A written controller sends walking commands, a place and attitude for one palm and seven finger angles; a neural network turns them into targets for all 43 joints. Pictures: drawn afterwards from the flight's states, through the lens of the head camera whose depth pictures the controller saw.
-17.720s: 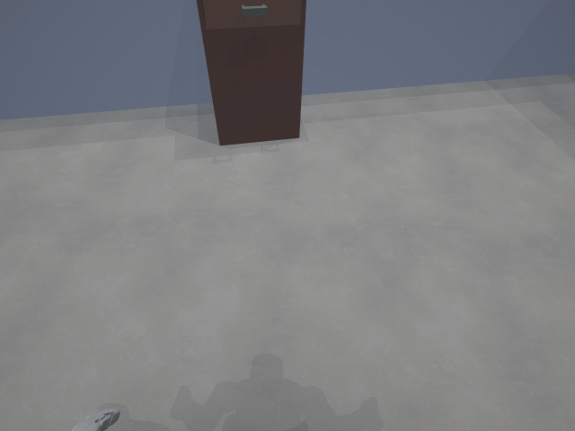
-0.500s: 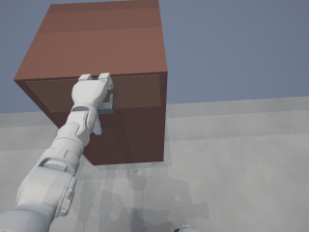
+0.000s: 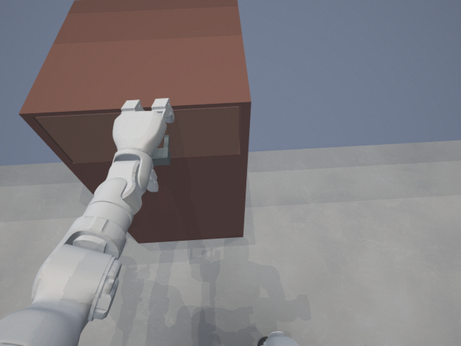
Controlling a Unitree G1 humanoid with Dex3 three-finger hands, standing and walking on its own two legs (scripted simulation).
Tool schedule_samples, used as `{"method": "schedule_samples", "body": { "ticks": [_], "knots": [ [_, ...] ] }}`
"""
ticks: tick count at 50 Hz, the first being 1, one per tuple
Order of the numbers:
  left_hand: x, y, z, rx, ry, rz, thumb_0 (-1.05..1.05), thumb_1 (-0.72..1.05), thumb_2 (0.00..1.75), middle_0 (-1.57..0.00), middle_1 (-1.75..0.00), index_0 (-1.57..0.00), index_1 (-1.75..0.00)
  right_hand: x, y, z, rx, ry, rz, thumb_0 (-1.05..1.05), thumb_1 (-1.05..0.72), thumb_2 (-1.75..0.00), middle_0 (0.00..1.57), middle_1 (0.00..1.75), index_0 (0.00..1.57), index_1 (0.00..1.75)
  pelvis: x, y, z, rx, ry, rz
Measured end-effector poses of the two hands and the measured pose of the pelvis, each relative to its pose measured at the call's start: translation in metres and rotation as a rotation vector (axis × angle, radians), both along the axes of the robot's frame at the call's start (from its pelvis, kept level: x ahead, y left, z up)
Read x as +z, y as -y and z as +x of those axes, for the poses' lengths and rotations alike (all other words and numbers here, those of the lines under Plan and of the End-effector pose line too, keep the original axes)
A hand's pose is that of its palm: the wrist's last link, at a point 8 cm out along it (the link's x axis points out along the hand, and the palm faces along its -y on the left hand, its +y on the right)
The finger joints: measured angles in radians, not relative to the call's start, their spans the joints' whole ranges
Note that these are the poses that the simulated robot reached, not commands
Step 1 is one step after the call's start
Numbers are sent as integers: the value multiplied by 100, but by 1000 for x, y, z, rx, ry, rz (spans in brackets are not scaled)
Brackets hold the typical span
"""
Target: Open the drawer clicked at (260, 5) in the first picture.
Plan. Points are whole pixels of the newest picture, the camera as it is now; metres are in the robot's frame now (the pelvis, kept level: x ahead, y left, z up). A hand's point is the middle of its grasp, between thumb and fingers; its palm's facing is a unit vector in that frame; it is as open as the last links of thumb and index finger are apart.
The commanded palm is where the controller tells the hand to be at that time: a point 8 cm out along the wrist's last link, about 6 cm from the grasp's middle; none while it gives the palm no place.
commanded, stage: re-aim the fingers above the handle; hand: left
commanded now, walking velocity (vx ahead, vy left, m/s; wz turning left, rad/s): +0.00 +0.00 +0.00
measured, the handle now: (146, 149) +0.52 +0.17 -0.03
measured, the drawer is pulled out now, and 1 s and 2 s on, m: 0.00 0.00 0.00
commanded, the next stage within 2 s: lower the fingers behind the handle in 0.94 s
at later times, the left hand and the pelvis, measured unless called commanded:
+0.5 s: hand (140, 152) +0.46 +0.15 +0.04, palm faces +0.06 -0.02 -1.00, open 13.8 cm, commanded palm +0.42 +0.18 +0.08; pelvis -0.01 -0.01 +0.00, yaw +1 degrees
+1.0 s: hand (125, 145) +0.47 +0.19 +0.05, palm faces +0.11 +0.05 -0.99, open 13.8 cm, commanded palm +0.43 +0.19 +0.08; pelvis -0.01 +0.00 +0.00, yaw +0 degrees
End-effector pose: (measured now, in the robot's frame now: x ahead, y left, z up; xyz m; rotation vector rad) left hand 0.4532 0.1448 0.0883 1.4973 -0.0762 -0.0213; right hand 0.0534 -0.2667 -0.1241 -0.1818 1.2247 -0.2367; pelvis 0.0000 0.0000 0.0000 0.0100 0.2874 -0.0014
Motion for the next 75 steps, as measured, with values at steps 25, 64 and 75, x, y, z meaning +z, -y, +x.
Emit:
{"method": "schedule_samples", "body": {
  "ticks": [25, 64, 75],
  "knots": [
    [7, -11, -21, 48, 29, 51, 1, -49, 30, -32, -120, -32, -120, 6, 2, 36, 51, 96, 1, 1, -91, -90, 20, 30, 20, 30, 3, 6, -7, 13, 40, 6],
    [-26, -26, -47, -100, -121, 0, 0, -49, 30, -32, -120, -32, -120, 2, 1, 13, 37, 24, -39, 1, -91, -90, 20, 30, 20, 30, -2, 3, -2, 35, 22, -6],
    [-38, -56, -29, 195, -8, 155, 0, -49, 30, -32, -120, -32, -120, -25, -6, 5, 51, -18, 37, 1, -91, -90, 20, 30, 20, 30, -16, 2, -17, 37, -46, -7]
  ]
}}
